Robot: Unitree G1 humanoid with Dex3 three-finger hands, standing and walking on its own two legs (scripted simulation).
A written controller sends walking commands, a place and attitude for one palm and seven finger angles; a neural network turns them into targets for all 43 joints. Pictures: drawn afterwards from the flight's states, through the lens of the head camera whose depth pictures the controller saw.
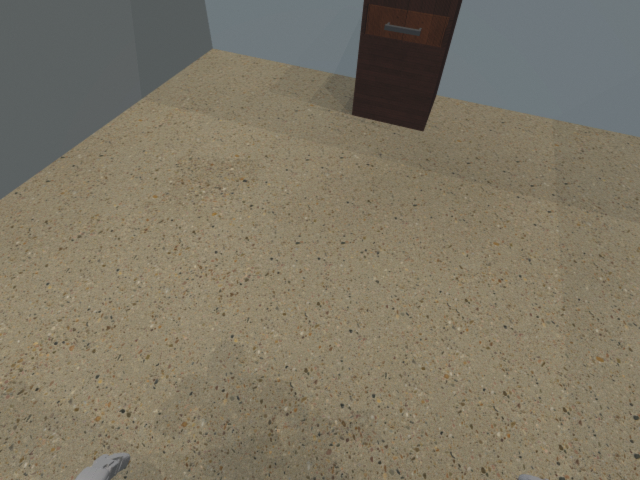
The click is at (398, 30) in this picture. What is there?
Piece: drawer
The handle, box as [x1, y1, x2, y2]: [384, 22, 421, 35]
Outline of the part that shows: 384,29 416,35 419,35 421,29 413,29 390,25 389,22 385,24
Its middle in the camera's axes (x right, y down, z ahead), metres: +0.40 -1.02 +1.88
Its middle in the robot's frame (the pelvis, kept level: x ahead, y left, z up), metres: +2.09 -0.30 -0.23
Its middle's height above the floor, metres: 0.54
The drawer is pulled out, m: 0.00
